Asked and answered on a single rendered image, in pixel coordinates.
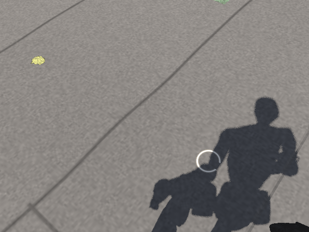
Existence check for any robot right hand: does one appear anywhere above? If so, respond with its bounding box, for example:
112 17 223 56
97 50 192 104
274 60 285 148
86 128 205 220
269 222 309 232

